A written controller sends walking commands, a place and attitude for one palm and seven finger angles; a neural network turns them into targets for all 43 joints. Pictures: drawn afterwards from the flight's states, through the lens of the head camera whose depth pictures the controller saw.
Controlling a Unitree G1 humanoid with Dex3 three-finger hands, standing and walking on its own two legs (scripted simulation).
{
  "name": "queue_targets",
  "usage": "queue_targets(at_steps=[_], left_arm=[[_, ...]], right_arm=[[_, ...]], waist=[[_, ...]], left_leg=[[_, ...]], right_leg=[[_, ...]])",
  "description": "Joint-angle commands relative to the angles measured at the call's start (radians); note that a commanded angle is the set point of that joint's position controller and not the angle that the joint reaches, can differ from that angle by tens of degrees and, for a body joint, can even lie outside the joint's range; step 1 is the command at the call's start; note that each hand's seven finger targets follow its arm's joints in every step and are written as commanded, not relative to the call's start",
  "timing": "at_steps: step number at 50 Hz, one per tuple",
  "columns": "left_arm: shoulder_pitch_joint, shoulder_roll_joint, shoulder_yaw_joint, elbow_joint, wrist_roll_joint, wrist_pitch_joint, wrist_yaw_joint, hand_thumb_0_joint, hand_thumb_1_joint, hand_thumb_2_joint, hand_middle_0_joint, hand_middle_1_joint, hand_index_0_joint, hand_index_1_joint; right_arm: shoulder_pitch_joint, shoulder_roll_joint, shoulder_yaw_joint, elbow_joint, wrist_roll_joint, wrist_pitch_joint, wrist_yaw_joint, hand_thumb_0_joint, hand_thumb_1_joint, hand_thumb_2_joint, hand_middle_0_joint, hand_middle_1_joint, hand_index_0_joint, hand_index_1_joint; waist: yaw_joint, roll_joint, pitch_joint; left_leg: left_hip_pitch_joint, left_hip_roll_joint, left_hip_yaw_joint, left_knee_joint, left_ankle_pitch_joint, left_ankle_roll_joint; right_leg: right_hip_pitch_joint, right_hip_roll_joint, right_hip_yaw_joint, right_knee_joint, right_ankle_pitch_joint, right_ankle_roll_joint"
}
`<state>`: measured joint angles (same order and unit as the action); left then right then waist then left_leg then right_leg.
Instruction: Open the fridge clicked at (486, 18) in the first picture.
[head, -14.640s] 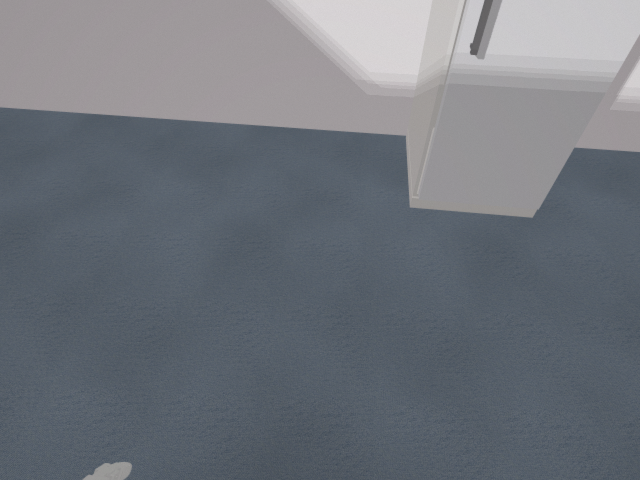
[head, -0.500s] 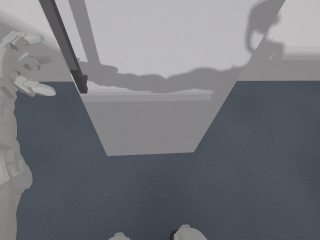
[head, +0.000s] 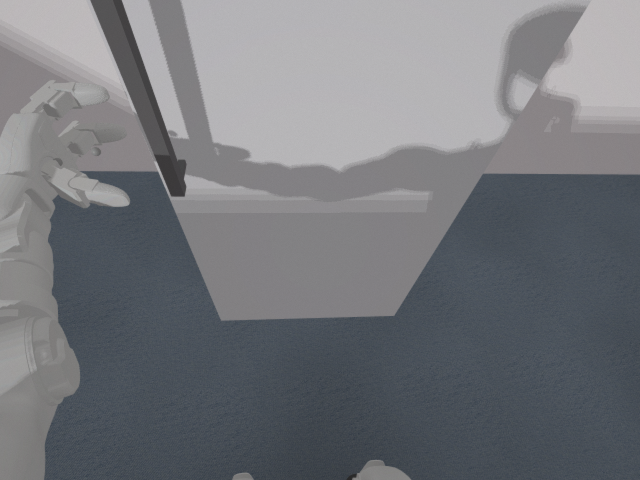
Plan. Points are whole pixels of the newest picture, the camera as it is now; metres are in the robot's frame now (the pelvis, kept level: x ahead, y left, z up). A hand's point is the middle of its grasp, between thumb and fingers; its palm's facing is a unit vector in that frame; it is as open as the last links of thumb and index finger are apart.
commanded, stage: move the hooked fingers beside the handle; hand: left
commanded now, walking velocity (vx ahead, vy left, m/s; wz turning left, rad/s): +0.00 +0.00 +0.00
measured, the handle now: (142, 73) +0.53 +0.18 +0.19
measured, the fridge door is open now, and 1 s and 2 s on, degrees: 0 0 0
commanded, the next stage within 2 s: feel for the door with the fingertips in 0.22 s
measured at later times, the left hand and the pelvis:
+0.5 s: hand (107, 150) +0.47 +0.23 +0.12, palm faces -0.04 -1.00 +0.02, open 14.0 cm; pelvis -0.01 +0.00 +0.00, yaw +0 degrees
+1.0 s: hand (120, 146) +0.47 +0.21 +0.13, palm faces +0.00 -1.00 +0.00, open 14.0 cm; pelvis -0.01 -0.01 +0.00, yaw +0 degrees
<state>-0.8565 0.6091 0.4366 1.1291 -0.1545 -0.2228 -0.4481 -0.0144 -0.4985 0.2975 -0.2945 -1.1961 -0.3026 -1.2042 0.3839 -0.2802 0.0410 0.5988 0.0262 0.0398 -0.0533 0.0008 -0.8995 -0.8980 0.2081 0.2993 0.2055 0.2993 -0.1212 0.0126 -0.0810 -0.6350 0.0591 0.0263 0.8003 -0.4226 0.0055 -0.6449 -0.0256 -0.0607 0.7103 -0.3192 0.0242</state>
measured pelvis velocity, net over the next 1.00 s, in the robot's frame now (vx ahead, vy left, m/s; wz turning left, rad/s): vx -0.01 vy -0.01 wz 0.00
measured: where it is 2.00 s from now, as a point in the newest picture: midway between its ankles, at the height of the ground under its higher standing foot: outside the picture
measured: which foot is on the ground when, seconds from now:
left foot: down 0.00-1.00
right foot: down 0.00-1.00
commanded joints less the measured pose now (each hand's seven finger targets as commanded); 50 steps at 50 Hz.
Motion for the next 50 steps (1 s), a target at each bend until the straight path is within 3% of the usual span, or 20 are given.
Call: queue_targets(at_steps=[1,3,4,7,8,10,12,14,16,20,23,25,27,29,33,37,40,42,44,50], left_arm=[[-0.455,0.306,0.04,-0.22,-0.015,-0.076,0.017,0.0,-0.5,0.3,-0.3,-1.2,-0.3,-1.2],[-0.461,0.317,0.051,-0.23,-0.022,-0.089,0.018,0.0,-0.5,0.3,-0.3,-1.2,-0.3,-1.2],[-0.462,0.32,0.055,-0.259,-0.02,-0.095,0.016,0.0,-0.5,0.3,-0.3,-1.2,-0.3,-1.2],[-0.432,0.267,0.016,-0.195,-0.026,-0.075,0.01,0.0,-0.5,0.3,-0.3,-1.2,-0.3,-1.2],[-0.44,0.281,0.024,-0.17,-0.027,-0.071,0.01,0.0,-0.5,0.3,-0.3,-1.2,-0.3,-1.2],[-0.468,0.331,0.045,-0.185,-0.013,-0.069,0.012,0.0,-0.5,0.3,-0.3,-1.2,-0.3,-1.2],[-0.448,0.331,0.046,-0.172,-0.012,-0.071,0.01,0.0,-0.5,0.3,-0.3,-1.2,-0.3,-1.2],[-0.501,0.33,0.041,-0.222,-0.019,-0.092,0.005,0.0,-0.5,0.3,-0.3,-1.2,-0.3,-1.2],[-0.474,0.329,0.049,-0.209,-0.024,-0.096,-0.001,0.0,-0.5,0.3,-0.3,-1.2,-0.3,-1.2],[-0.454,0.25,0.003,-0.214,-0.039,-0.083,-0.01,0.0,-0.5,0.3,-0.3,-1.2,-0.3,-1.2],[-0.445,0.251,0.01,-0.222,-0.043,-0.072,0.008,0.0,-0.5,0.3,-0.3,-1.2,-0.3,-1.2],[-0.449,0.238,0.008,-0.248,-0.031,-0.072,0.028,0.0,-0.5,0.3,-0.3,-1.2,-0.3,-1.2],[-0.433,0.219,0.002,-0.274,-0.03,-0.076,0.049,0.0,-0.5,0.3,-0.3,-1.2,-0.3,-1.2],[-0.427,0.219,0.014,-0.301,-0.032,-0.083,0.067,0.0,-0.5,0.3,-0.3,-1.2,-0.3,-1.2],[-0.414,0.172,-0.013,-0.303,-0.024,-0.081,0.1,0.0,-0.5,0.3,-0.3,-1.2,-0.3,-1.2],[-0.407,0.235,0.036,-0.284,-0.003,-0.086,0.125,0.0,-0.5,0.3,-0.3,-1.2,-0.3,-1.2],[-0.436,0.218,0.015,-0.272,0.005,-0.097,0.128,0.0,-0.5,0.3,-0.3,-1.2,-0.3,-1.2],[-0.446,0.219,0.008,-0.226,0.002,-0.095,0.117,0.0,-0.5,0.3,-0.3,-1.2,-0.3,-1.2],[-0.478,0.228,0.011,-0.235,-0.002,-0.105,0.105,0.0,-0.5,0.3,-0.3,-1.2,-0.3,-1.2],[-0.484,0.196,-0.019,-0.16,-0.012,-0.096,0.073,0.0,-0.5,0.3,-0.3,-1.2,-0.3,-1.2]], right_arm=[[0.133,-0.178,-0.064,-0.067,-0.002,-0.023,-0.018,0.0,-0.9,-0.9,0.2,0.3,0.2,0.3],[0.138,-0.179,-0.065,-0.065,-0.003,-0.023,-0.018,0.0,-0.9,-0.9,0.2,0.3,0.2,0.3],[0.131,-0.178,-0.066,-0.072,-0.002,-0.024,-0.016,0.0,-0.9,-0.9,0.2,0.3,0.2,0.3],[0.12,-0.176,-0.062,-0.072,0.002,-0.023,-0.015,0.0,-0.9,-0.9,0.2,0.3,0.2,0.3],[0.126,-0.18,-0.06,-0.069,0.002,-0.023,-0.018,0.0,-0.9,-0.9,0.2,0.3,0.2,0.3],[0.126,-0.184,-0.059,-0.071,0.003,-0.022,-0.022,0.0,-0.9,-0.9,0.2,0.3,0.2,0.3],[0.129,-0.184,-0.059,-0.073,0.002,-0.022,-0.023,0.0,-0.9,-0.9,0.2,0.3,0.2,0.3],[0.132,-0.182,-0.061,-0.069,0.001,-0.025,-0.024,0.0,-0.9,-0.9,0.2,0.3,0.2,0.3],[0.134,-0.182,-0.063,-0.063,0.0,-0.024,-0.023,0.0,-0.9,-0.9,0.2,0.3,0.2,0.3],[0.138,-0.179,-0.068,-0.056,-0.001,-0.026,-0.019,0.0,-0.9,-0.9,0.2,0.3,0.2,0.3],[0.141,-0.18,-0.068,-0.059,-0.001,-0.026,-0.019,0.0,-0.9,-0.9,0.2,0.3,0.2,0.3],[0.137,-0.173,-0.07,-0.058,-0.004,-0.029,-0.013,0.0,-0.9,-0.9,0.2,0.3,0.2,0.3],[0.136,-0.172,-0.073,-0.062,-0.004,-0.029,-0.009,0.0,-0.9,-0.9,0.2,0.3,0.2,0.3],[0.134,-0.169,-0.075,-0.064,-0.003,-0.03,-0.006,0.0,-0.9,-0.9,0.2,0.3,0.2,0.3],[0.126,-0.161,-0.073,-0.067,-0.004,-0.033,-0.001,0.0,-0.9,-0.9,0.2,0.3,0.2,0.3],[0.119,-0.164,-0.071,-0.069,-0.004,-0.033,-0.001,0.0,-0.9,-0.9,0.2,0.3,0.2,0.3],[0.114,-0.159,-0.067,-0.068,-0.004,-0.036,-0.002,0.0,-0.9,-0.9,0.2,0.3,0.2,0.3],[0.118,-0.166,-0.068,-0.062,0.0,-0.037,-0.007,0.0,-0.9,-0.9,0.2,0.3,0.2,0.3],[0.119,-0.168,-0.067,-0.058,-0.001,-0.041,-0.01,0.0,-0.9,-0.9,0.2,0.3,0.2,0.3],[0.126,-0.172,-0.065,-0.044,-0.001,-0.043,-0.014,0.0,-0.9,-0.9,0.2,0.3,0.2,0.3]], waist=[[-0.005,0.12,-0.389],[-0.002,0.105,-0.414],[0.007,0.151,-0.456],[-0.01,0.089,-0.371],[-0.014,0.056,-0.348],[-0.01,0.096,-0.374],[-0.013,0.071,-0.371],[-0.016,0.121,-0.419],[-0.009,0.118,-0.428],[-0.013,0.129,-0.417],[-0.008,0.092,-0.4],[-0.001,0.142,-0.416],[-0.002,0.104,-0.407],[0.007,0.123,-0.427],[0.006,0.112,-0.382],[0.016,0.076,-0.386],[0.004,0.095,-0.379],[-0.011,0.04,-0.35],[-0.012,0.081,-0.376],[-0.027,0.061,-0.343]], left_leg=[[0.224,-0.034,-0.044,-0.078,0.46,0.01],[0.237,-0.032,-0.048,-0.073,0.492,0.01],[0.264,-0.033,-0.048,-0.071,0.51,0.005],[0.203,-0.035,-0.036,-0.08,0.425,0.012],[0.172,-0.037,-0.038,-0.082,0.396,0.018],[0.162,-0.042,-0.035,-0.084,0.376,0.017],[0.158,-0.041,-0.034,-0.08,0.37,0.019],[0.198,-0.04,-0.037,-0.075,0.399,0.016],[0.205,-0.039,-0.037,-0.071,0.418,0.015],[0.225,-0.036,-0.041,-0.076,0.412,0.013],[0.203,-0.038,-0.042,-0.085,0.407,0.017],[0.223,-0.038,-0.039,-0.087,0.407,0.012],[0.227,-0.034,-0.041,-0.092,0.418,0.013],[0.243,-0.034,-0.037,-0.088,0.446,0.011],[0.228,-0.036,-0.037,-0.097,0.44,0.012],[0.188,-0.039,-0.03,-0.105,0.4,0.013],[0.191,-0.041,-0.027,-0.101,0.387,0.014],[0.164,-0.04,-0.026,-0.104,0.354,0.017],[0.185,-0.04,-0.028,-0.1,0.361,0.016],[0.169,-0.04,-0.032,-0.093,0.34,0.016]], right_leg=[[0.185,0.053,0.015,-0.019,0.376,-0.042],[0.206,0.056,0.014,-0.013,0.396,-0.045],[0.206,0.054,0.019,-0.01,0.4,-0.043],[0.194,0.054,0.017,-0.026,0.37,-0.038],[0.203,0.054,0.017,-0.027,0.36,-0.041],[0.217,0.049,0.026,-0.025,0.361,-0.04],[0.212,0.05,0.027,-0.027,0.355,-0.038],[0.212,0.052,0.03,-0.023,0.368,-0.039],[0.22,0.053,0.028,-0.021,0.381,-0.041],[0.187,0.055,0.018,-0.028,0.353,-0.042],[0.203,0.056,0.014,-0.029,0.35,-0.044],[0.196,0.054,0.015,-0.03,0.345,-0.044],[0.2,0.056,0.011,-0.031,0.349,-0.043],[0.21,0.057,0.015,-0.029,0.37,-0.044],[0.213,0.057,0.01,-0.029,0.362,-0.047],[0.258,0.052,0.021,-0.03,0.375,-0.043],[0.245,0.051,0.025,-0.03,0.37,-0.042],[0.246,0.051,0.028,-0.038,0.359,-0.038],[0.238,0.05,0.03,-0.035,0.359,-0.04],[0.2,0.049,0.026,-0.039,0.333,-0.04]])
